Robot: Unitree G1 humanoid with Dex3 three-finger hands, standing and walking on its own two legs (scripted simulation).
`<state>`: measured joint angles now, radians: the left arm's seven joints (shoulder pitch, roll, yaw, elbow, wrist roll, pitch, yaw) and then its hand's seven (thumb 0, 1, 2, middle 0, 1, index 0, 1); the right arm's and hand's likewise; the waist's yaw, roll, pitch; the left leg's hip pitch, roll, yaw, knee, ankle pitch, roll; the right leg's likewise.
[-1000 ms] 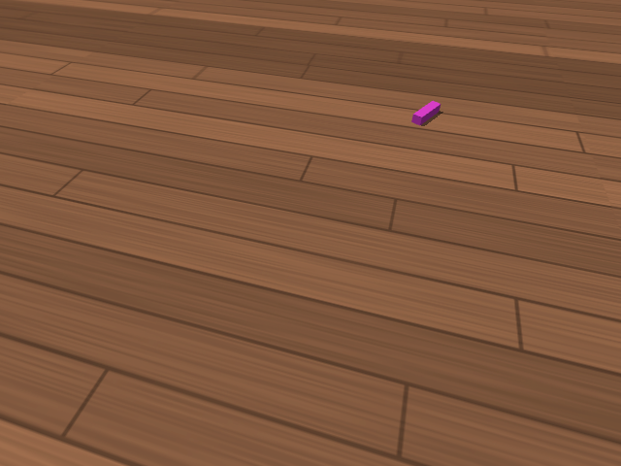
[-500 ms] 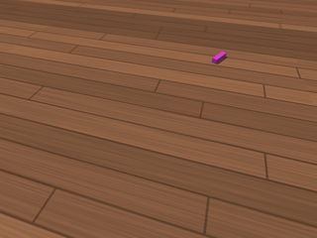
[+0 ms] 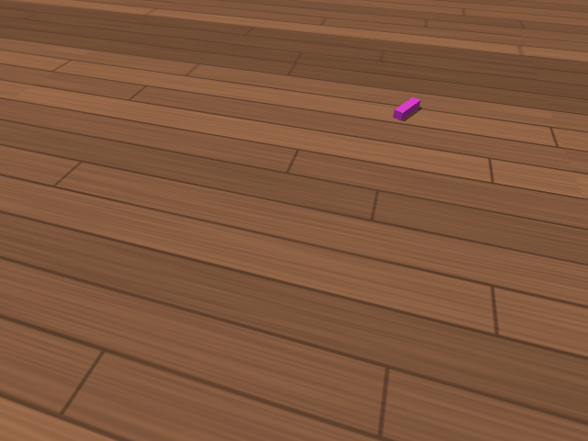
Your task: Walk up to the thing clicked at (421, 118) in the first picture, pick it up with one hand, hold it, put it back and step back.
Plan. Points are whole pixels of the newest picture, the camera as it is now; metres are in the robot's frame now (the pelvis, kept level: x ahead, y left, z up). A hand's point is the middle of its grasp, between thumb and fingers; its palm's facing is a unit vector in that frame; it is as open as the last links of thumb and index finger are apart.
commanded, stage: stand
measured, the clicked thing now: (406, 108) +2.21 -0.77 -0.76
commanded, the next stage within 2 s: walk up in 0.12 s
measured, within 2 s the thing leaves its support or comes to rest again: neither
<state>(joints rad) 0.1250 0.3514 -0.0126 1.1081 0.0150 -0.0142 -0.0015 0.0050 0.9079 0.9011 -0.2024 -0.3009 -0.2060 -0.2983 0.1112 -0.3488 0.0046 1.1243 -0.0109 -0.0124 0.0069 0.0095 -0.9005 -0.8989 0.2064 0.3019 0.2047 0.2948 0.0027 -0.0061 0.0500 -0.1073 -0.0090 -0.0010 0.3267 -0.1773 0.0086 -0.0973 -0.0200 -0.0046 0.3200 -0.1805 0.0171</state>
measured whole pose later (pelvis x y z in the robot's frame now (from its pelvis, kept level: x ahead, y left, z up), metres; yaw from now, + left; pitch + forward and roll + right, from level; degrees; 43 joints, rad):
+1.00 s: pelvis -0.01 +0.03 -0.03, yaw -32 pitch -2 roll -1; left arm 0.23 0.46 0.06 0.76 0.01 0.02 0.01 0.01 0.91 0.90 -0.20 -0.30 -0.21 -0.30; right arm 0.25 -0.38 -0.05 0.79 -0.03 0.00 0.02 0.01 -0.90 -0.90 0.21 0.30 0.21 0.30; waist -0.03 -0.04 0.14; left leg -0.35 0.07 0.05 0.73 -0.36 0.00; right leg -0.51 0.07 0.11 1.14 -0.48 -0.01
